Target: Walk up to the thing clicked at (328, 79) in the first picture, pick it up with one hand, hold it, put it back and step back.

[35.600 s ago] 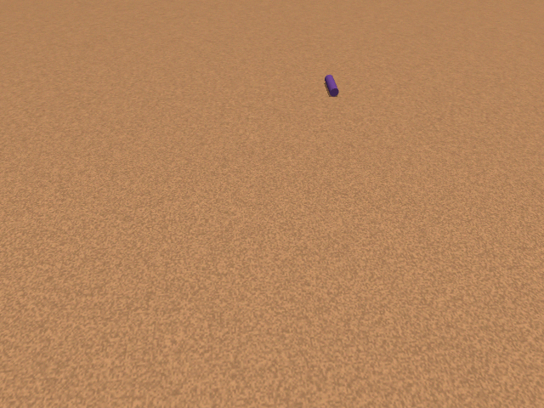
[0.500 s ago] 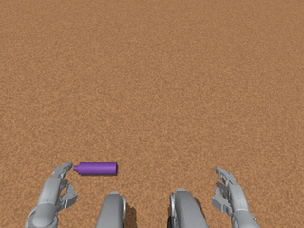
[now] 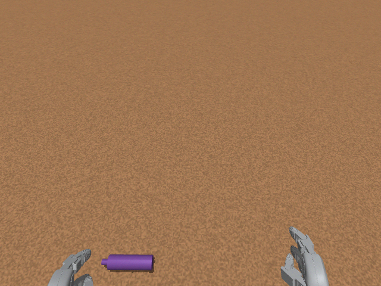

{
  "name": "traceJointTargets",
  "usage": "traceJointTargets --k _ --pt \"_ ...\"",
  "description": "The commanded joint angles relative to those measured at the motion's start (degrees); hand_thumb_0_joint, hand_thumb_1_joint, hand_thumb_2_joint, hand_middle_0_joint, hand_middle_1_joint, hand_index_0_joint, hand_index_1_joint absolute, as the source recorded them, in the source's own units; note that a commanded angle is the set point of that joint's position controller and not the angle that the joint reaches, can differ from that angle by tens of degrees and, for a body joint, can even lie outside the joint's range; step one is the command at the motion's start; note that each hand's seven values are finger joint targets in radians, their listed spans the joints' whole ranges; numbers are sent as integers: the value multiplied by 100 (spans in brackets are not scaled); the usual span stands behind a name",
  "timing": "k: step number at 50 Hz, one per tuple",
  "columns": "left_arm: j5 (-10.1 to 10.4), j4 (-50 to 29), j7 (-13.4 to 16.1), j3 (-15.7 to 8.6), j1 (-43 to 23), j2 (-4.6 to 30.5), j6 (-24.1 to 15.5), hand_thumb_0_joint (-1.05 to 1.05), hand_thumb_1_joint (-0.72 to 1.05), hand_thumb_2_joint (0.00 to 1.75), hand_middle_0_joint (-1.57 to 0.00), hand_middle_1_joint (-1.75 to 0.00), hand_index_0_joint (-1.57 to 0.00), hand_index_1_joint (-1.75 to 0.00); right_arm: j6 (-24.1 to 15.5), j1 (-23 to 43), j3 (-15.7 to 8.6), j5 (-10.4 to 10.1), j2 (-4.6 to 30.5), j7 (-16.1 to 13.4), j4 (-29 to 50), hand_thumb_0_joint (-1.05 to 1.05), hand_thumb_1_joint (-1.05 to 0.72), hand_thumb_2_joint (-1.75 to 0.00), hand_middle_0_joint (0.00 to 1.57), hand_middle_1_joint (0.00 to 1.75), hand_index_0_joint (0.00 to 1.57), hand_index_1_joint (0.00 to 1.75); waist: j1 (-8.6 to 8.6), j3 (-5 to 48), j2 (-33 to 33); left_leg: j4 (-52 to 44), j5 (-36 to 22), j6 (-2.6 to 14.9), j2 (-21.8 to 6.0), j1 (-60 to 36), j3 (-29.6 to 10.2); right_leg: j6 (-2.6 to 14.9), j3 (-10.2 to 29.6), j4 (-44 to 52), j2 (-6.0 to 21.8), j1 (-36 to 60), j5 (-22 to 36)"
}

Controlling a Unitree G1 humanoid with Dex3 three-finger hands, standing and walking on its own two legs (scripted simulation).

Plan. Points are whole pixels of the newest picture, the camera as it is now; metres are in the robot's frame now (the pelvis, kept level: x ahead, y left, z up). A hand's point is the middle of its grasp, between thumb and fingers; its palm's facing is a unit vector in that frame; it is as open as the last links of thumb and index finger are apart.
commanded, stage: home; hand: left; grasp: from above
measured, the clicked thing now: (127, 262) +0.39 +0.25 -0.68
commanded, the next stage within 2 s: stand in 1.82 s
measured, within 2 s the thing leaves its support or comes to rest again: neither
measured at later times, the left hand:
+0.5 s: hand out of the picture +0.16 +0.19 -0.04, palm faces +0.05 -0.98 -0.20, open 7.4 cm
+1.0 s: hand out of the picture +0.15 +0.19 -0.04, palm faces +0.05 -0.98 -0.19, open 7.4 cm
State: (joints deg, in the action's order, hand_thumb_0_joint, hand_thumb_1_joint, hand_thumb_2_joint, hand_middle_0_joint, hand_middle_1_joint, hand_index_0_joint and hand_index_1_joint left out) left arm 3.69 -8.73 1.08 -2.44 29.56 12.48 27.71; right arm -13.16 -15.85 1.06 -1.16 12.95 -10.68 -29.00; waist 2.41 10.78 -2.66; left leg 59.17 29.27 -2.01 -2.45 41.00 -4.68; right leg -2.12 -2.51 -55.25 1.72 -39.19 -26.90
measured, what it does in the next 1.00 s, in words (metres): stands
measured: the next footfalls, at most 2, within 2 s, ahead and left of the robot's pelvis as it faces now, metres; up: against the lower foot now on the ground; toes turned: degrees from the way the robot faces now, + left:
none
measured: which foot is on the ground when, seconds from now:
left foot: down 0.00-1.00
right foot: down 0.00-1.00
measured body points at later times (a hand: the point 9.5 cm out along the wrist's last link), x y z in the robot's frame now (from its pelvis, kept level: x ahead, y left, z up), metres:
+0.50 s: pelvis -0.01 +0.01 +0.00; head +0.01 +0.01 +0.45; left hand +0.15 +0.24 -0.03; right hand +0.15 -0.24 -0.06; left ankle +0.00 +0.14 -0.68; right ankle +0.00 -0.15 -0.68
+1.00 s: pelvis -0.01 +0.01 +0.00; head +0.00 +0.01 +0.45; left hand +0.15 +0.24 -0.03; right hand +0.15 -0.24 -0.06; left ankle +0.00 +0.14 -0.68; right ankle +0.00 -0.15 -0.68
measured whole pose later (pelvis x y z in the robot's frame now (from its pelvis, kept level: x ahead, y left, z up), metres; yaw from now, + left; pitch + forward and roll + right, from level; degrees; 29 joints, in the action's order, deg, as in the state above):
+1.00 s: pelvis -0.01 +0.01 +0.00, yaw +0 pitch +9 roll -3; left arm 3.0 -7.9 0.9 -2.0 28.6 12.8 27.2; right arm -14.0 -15.8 1.6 -0.6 12.1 -10.5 -31.4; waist 1.9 9.1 -2.5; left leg 59.3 28.6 -1.5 -2.4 40.2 -4.3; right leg -2.6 -2.1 -54.6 1.7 -38.2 -25.7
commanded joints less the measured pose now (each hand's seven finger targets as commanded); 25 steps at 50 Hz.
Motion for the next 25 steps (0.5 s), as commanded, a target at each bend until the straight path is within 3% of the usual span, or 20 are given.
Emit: traceJointTargets --k 1,12,25 --pt "-86 -1110 13 -305 -262 569 -328 0 90 90 -20 -30 -20 -30 -371 319 -248 60 660 -11 811 0 -90 -90 20 30 20 30 -5 218 -7 -1004 -1308 211 265 -502 305 155 -260 898 -240 409 1087" --pt "-116 -1148 47 -287 -221 588 -383 0 90 90 -20 -30 -20 -30 -390 365 -230 97 651 -13 737 0 -90 -90 20 30 20 30 -25 439 -102 -1006 -1484 202 259 -633 276 168 -247 854 -244 570 1271" --pt "-110 -1055 55 -281 -225 582 -368 0 90 90 -20 -30 -20 -30 -392 393 -221 101 636 -29 683 0 -90 -90 20 30 20 30 -62 290 -102 -1097 -1241 176 205 -571 247 173 -276 899 -268 468 987"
